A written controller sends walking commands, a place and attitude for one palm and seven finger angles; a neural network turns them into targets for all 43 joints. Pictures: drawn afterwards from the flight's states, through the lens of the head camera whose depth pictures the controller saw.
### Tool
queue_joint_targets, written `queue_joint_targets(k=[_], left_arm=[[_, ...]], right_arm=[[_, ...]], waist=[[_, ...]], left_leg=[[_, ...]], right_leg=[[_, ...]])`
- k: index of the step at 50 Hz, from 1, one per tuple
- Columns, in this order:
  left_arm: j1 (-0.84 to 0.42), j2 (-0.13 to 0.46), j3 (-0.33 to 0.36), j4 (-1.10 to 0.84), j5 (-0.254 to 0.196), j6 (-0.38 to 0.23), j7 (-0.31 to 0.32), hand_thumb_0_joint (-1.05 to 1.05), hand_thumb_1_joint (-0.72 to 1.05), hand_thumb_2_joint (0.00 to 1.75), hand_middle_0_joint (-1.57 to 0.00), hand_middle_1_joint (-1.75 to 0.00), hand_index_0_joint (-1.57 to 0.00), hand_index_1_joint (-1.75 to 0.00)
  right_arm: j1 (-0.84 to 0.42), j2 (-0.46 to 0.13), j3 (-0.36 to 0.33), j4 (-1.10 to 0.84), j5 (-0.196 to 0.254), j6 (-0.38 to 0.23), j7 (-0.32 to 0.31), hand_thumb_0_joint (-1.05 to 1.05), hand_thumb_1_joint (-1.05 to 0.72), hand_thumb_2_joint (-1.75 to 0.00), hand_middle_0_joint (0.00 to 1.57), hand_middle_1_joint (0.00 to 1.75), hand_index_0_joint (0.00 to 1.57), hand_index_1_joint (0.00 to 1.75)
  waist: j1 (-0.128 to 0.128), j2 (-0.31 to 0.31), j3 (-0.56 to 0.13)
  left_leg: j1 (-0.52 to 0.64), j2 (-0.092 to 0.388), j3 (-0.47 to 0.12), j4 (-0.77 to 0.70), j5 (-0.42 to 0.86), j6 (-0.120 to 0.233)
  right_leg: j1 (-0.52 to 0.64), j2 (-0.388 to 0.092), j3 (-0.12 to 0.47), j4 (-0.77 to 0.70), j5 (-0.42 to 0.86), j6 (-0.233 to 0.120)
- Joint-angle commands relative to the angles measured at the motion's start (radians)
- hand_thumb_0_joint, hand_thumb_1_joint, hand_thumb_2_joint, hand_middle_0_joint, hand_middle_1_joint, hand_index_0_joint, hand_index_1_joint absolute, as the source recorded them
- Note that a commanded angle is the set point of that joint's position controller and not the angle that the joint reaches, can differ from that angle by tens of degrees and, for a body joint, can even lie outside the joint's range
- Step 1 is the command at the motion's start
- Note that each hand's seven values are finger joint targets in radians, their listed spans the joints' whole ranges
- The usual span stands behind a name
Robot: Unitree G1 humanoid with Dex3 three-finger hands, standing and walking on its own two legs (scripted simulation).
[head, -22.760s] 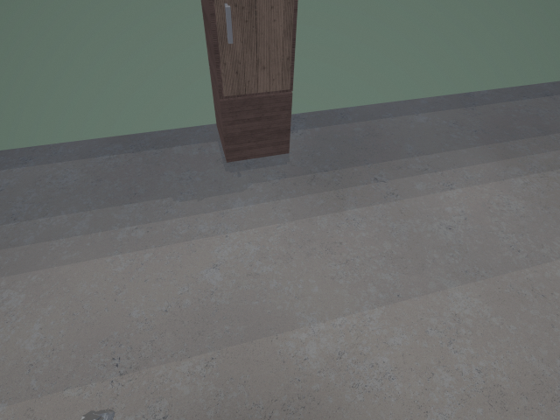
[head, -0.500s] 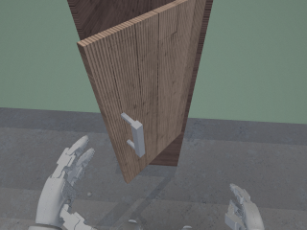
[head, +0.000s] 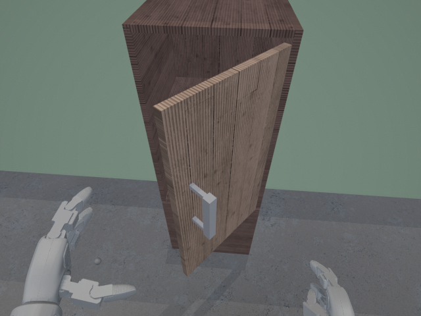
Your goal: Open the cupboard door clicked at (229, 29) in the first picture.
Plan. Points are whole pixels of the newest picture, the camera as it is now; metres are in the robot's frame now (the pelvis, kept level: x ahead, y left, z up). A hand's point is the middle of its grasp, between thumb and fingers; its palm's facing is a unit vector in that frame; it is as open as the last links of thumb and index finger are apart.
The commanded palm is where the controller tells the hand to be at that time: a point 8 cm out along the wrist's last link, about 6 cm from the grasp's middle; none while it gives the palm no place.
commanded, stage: draw the hand back to the body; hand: left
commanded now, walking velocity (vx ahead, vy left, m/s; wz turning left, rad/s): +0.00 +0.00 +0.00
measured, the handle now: (202, 211) +0.33 +0.05 +0.02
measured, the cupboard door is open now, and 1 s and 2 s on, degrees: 50 50 50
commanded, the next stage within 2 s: step back with the hand held close in 0.88 s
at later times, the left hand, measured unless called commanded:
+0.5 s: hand (39, 212) +0.20 +0.25 +0.19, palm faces +0.45 -0.81 -0.39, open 9.1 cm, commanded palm +0.15 +0.29 +0.21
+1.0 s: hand (52, 215) +0.20 +0.23 +0.20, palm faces +0.46 -0.80 -0.38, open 7.4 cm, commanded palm +0.15 +0.27 +0.21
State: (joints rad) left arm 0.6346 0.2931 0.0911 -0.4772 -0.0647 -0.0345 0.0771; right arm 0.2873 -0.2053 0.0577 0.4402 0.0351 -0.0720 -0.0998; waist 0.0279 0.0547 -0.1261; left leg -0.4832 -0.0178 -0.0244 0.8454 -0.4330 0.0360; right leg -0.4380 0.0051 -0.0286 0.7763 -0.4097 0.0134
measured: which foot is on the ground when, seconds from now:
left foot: down 0.00-1.00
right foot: down 0.00-1.00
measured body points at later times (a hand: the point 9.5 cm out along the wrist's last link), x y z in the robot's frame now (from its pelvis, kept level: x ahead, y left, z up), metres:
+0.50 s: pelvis +0.01 -0.01 +0.03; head -0.02 -0.02 +0.48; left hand +0.17 +0.29 +0.22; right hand +0.20 -0.22 -0.04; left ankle +0.00 +0.09 -0.70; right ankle -0.01 -0.13 -0.70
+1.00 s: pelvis +0.01 -0.03 +0.04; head -0.02 -0.06 +0.49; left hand +0.17 +0.27 +0.22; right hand +0.19 -0.25 -0.05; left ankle +0.00 +0.09 -0.70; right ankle -0.01 -0.13 -0.70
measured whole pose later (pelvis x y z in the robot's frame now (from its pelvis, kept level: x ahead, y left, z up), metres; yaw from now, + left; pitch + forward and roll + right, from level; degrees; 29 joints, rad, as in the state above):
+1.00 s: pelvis +0.01 -0.03 +0.04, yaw -1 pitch -5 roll +0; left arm 0.46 0.33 0.33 -0.38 -0.07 -0.08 0.11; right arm 0.18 -0.22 0.02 0.66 0.00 -0.11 -0.09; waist 0.07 0.07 0.02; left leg -0.08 0.01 -0.02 0.41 -0.24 0.00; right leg -0.06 0.03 -0.02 0.38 -0.23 -0.03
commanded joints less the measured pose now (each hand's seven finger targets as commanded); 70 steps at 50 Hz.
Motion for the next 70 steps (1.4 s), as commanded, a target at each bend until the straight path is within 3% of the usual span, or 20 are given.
queue_joint_targets(k=[1, 3, 7, 9, 18, 25, 28, 34, 37, 43, 48, 50, 51, 52, 53, 55, 57, 62, 65, 70], left_arm=[[-0.062, 0.127, 0.099, -0.255, 0.028, -0.053, 0.056, 0.0, 0.06, 0.54, -0.17, -0.3, -0.17, -0.3], [-0.09, 0.141, 0.117, -0.252, 0.031, -0.05, 0.065, 0.0, 0.13, 0.57, -0.17, -0.3, -0.17, -0.3], [-0.112, 0.173, 0.185, -0.205, 0.028, -0.05, 0.078, 0.0, 0.27, 0.63, -0.18, -0.3, -0.18, -0.3], [-0.134, 0.164, 0.192, -0.193, 0.025, -0.052, 0.076, 0.0, 0.34, 0.66, -0.18, -0.3, -0.18, -0.3], [-0.203, 0.212, 0.297, -0.199, 0.015, -0.078, 0.072, 0.0, 0.65, 0.8, -0.19, -0.3, -0.19, -0.3], [-0.283, 0.254, 0.389, -0.16, 0.0, -0.094, 0.069, 0.0, 0.9, 0.9, -0.2, -0.3, -0.2, -0.3], [-0.226, 0.176, 0.322, -0.079, -0.005, -0.087, 0.055, 0.0, 0.9, 0.9, -0.2, -0.3, -0.2, -0.3], [-0.258, 0.227, 0.349, -0.139, 0.0, -0.102, 0.056, 0.0, 0.9, 0.9, -0.2, -0.3, -0.2, -0.3], [-0.264, 0.27, 0.385, -0.171, 0.004, -0.108, 0.061, 0.0, 0.9, 0.9, -0.2, -0.3, -0.2, -0.3], [-0.258, 0.222, 0.352, -0.121, -0.001, -0.106, 0.057, 0.0, 0.9, 0.9, -0.2, -0.3, -0.2, -0.3], [-0.254, 0.203, 0.334, -0.082, -0.003, -0.111, 0.05, 0.0, 0.9, 0.9, -0.2, -0.3, -0.2, -0.3], [-0.32, 0.251, 0.369, -0.122, -0.002, -0.12, 0.054, 0.0, 0.9, 0.9, -0.2, -0.3, -0.2, -0.3], [-0.371, 0.358, 0.483, -0.146, 0.011, -0.157, 0.06, 0.0, 0.9, 0.9, -0.2, -0.3, -0.2, -0.3], [-0.365, 0.355, 0.482, -0.12, 0.017, -0.17, 0.057, 0.0, 0.9, 0.9, -0.2, -0.3, -0.2, -0.3], [-0.252, 0.288, 0.43, -0.057, 0.013, -0.161, 0.049, 0.0, 0.9, 0.9, -0.2, -0.3, -0.2, -0.3], [-0.18, 0.247, 0.39, -0.083, 0.016, -0.161, 0.043, 0.0, 0.9, 0.9, -0.2, -0.3, -0.2, -0.3], [-0.137, 0.243, 0.389, -0.121, 0.014, -0.166, 0.045, 0.0, 0.9, 0.9, -0.2, -0.3, -0.2, -0.3], [-0.091, 0.307, 0.449, -0.224, 0.01, -0.168, 0.064, 0.0, 0.9, 0.9, -0.2, -0.3, -0.2, -0.3], [-0.075, 0.311, 0.46, -0.23, 0.008, -0.169, 0.073, 0.0, 0.9, 0.9, -0.2, -0.3, -0.2, -0.3], [-0.074, 0.302, 0.456, -0.212, 0.012, -0.179, 0.083, 0.0, 0.9, 0.9, -0.2, -0.3, -0.2, -0.3]], right_arm=[[-0.11, -0.112, -0.036, -0.15, -0.013, -0.07, -0.012, 0.0, -0.9, -0.9, 0.2, 0.3, 0.2, 0.3], [-0.126, -0.113, -0.032, -0.132, -0.014, -0.08, -0.014, 0.0, -0.9, -0.9, 0.2, 0.3, 0.2, 0.3], [-0.148, -0.114, -0.03, -0.092, -0.019, -0.092, -0.015, 0.0, -0.9, -0.9, 0.2, 0.3, 0.2, 0.3], [-0.155, -0.111, -0.028, -0.077, -0.02, -0.096, -0.013, 0.0, -0.9, -0.9, 0.2, 0.3, 0.2, 0.3], [-0.191, -0.117, -0.042, -0.02, -0.029, -0.111, 0.001, 0.0, -0.9, -0.9, 0.2, 0.3, 0.2, 0.3], [-0.215, -0.116, -0.053, 0.015, -0.029, -0.099, 0.003, 0.0, -0.9, -0.9, 0.2, 0.3, 0.2, 0.3], [-0.216, -0.118, -0.057, 0.023, -0.03, -0.092, 0.009, 0.0, -0.9, -0.9, 0.2, 0.3, 0.2, 0.3], [-0.232, -0.122, -0.068, 0.021, -0.036, -0.089, 0.007, 0.0, -0.9, -0.9, 0.2, 0.3, 0.2, 0.3], [-0.24, -0.119, -0.068, 0.028, -0.037, -0.098, 0.0, 0.0, -0.9, -0.9, 0.2, 0.3, 0.2, 0.3], [-0.243, -0.11, -0.066, 0.043, -0.035, -0.1, -0.001, 0.0, -0.9, -0.9, 0.2, 0.3, 0.2, 0.3], [-0.244, -0.115, -0.073, 0.046, -0.035, -0.097, 0.002, 0.0, -0.9, -0.9, 0.2, 0.3, 0.2, 0.3], [-0.248, -0.118, -0.074, 0.049, -0.036, -0.099, 0.0, 0.0, -0.9, -0.9, 0.2, 0.3, 0.2, 0.3], [-0.223, -0.143, -0.079, 0.019, -0.028, -0.076, 0.003, 0.0, -0.9, -0.9, 0.2, 0.3, 0.2, 0.3], [-0.225, -0.13, -0.079, 0.03, -0.03, -0.061, 0.005, 0.0, -0.9, -0.9, 0.2, 0.3, 0.2, 0.3], [-0.234, -0.13, -0.083, 0.036, -0.035, -0.049, 0.006, 0.0, -0.9, -0.9, 0.2, 0.3, 0.2, 0.3], [-0.227, -0.138, -0.091, 0.019, -0.036, -0.028, 0.013, 0.0, -0.9, -0.9, 0.2, 0.3, 0.2, 0.3], [-0.232, -0.141, -0.096, 0.01, -0.035, -0.013, 0.012, 0.0, -0.9, -0.9, 0.2, 0.3, 0.2, 0.3], [-0.23, -0.139, -0.108, -0.019, -0.03, 0.019, 0.005, 0.0, -0.9, -0.9, 0.2, 0.3, 0.2, 0.3], [-0.221, -0.135, -0.114, -0.033, -0.024, 0.029, 0.001, 0.0, -0.9, -0.9, 0.2, 0.3, 0.2, 0.3], [-0.217, -0.141, -0.114, -0.035, -0.025, 0.027, -0.002, 0.0, -0.9, -0.9, 0.2, 0.3, 0.2, 0.3]], waist=[[0.007, 0.002, -0.021], [0.01, 0.034, 0.005], [0.022, -0.008, 0.036], [0.02, 0.009, 0.063], [0.036, 0.031, 0.051], [0.04, 0.031, 0.081], [0.033, 0.003, 0.129], [0.042, -0.01, 0.058], [0.049, 0.022, 0.037], [0.037, 0.013, 0.116], [0.036, -0.023, 0.126], [0.039, -0.016, 0.086], [-0.003, -0.059, 0.156], [-0.003, -0.068, 0.153], [-0.009, -0.095, 0.146], [-0.015, -0.064, 0.089], [-0.016, 0.003, 0.027], [-0.015, -0.009, -0.074], [-0.017, -0.046, -0.065], [-0.019, 0.009, 0.005]], left_leg=[[0.123, 0.042, -0.06, -0.251, 0.252, -0.027], [0.149, 0.043, -0.059, -0.282, 0.256, -0.032], [0.181, 0.041, -0.051, -0.331, 0.28, -0.033], [0.204, 0.04, -0.047, -0.356, 0.285, -0.036], [0.304, 0.042, -0.023, -0.425, 0.419, -0.042], [0.338, 0.034, 0.002, -0.457, 0.392, -0.032], [0.343, 0.036, 0.009, -0.469, 0.384, -0.024], [0.381, 0.026, 0.02, -0.472, 0.385, -0.012], [0.396, 0.02, 0.028, -0.464, 0.408, -0.012], [0.394, 0.021, 0.033, -0.472, 0.388, -0.012], [0.405, 0.023, 0.034, -0.483, 0.351, -0.007], [0.416, 0.019, 0.033, -0.482, 0.36, -0.004], [0.346, 0.033, 0.004, -0.431, 0.324, 0.01], [0.332, 0.028, -0.006, -0.416, 0.307, 0.006], [0.346, 0.029, -0.004, -0.397, 0.339, 0.006], [0.349, 0.035, 0.005, -0.391, 0.403, 0.0], [0.357, 0.047, 0.009, -0.403, 0.491, -0.003], [0.341, 0.065, -0.001, -0.399, 0.62, -0.011], [0.308, 0.072, -0.008, -0.402, 0.591, -0.014], [0.2, 0.09, -0.038, -0.455, 0.419, -0.003]], right_leg=[[0.082, -0.004, -0.026, -0.16, 0.168, -0.044], [0.106, -0.007, -0.022, -0.188, 0.17, -0.045], [0.176, -0.005, -0.026, -0.241, 0.197, -0.046], [0.189, -0.006, -0.026, -0.262, 0.202, -0.043], [0.303, -0.006, -0.02, -0.337, 0.31, -0.044], [0.328, -0.003, -0.01, -0.393, 0.326, -0.04], [0.317, -0.005, -0.012, -0.412, 0.324, -0.034], [0.355, -0.008, 0.0, -0.428, 0.342, -0.029], [0.371, -0.009, 0.007, -0.438, 0.373, -0.03], [0.334, -0.008, 0.01, -0.465, 0.351, -0.026], [0.321, -0.006, 0.013, -0.484, 0.298, -0.019], [0.34, -0.009, 0.019, -0.482, 0.313, -0.02], [0.241, -0.053, 0.098, -0.537, 0.353, -0.015], [0.244, -0.077, 0.099, -0.543, 0.361, -0.022], [0.23, -0.086, 0.099, -0.537, 0.4, -0.023], [0.252, -0.091, 0.075, -0.495, 0.473, -0.02], [0.292, -0.085, 0.052, -0.452, 0.541, -0.015], [0.344, -0.07, 0.037, -0.38, 0.634, -0.011], [0.328, -0.063, 0.039, -0.365, 0.602, -0.007], [0.293, -0.044, 0.049, -0.364, 0.404, -0.005]])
